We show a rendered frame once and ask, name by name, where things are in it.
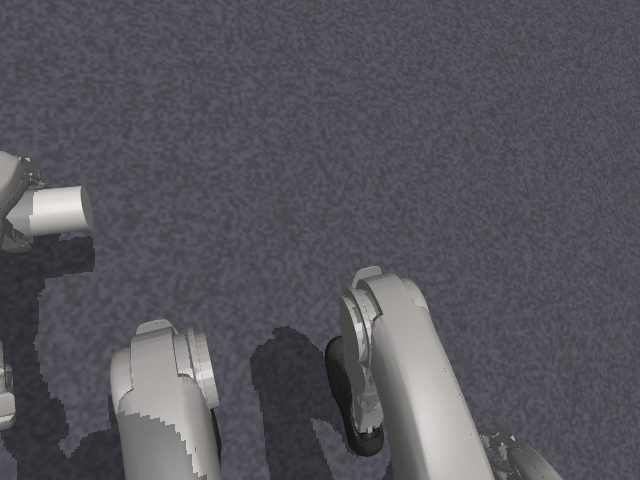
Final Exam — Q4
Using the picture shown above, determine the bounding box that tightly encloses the right robot foot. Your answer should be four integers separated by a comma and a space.
325, 336, 384, 457

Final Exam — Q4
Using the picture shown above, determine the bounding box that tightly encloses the left robot arm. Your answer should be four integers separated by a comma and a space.
0, 218, 16, 431

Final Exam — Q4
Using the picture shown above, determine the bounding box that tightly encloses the right robot hand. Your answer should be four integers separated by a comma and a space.
476, 427, 563, 480

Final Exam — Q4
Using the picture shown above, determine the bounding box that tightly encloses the left robot hand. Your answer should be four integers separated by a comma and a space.
0, 151, 52, 253

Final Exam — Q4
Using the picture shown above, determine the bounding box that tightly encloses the bottle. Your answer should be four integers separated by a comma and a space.
6, 186, 93, 237

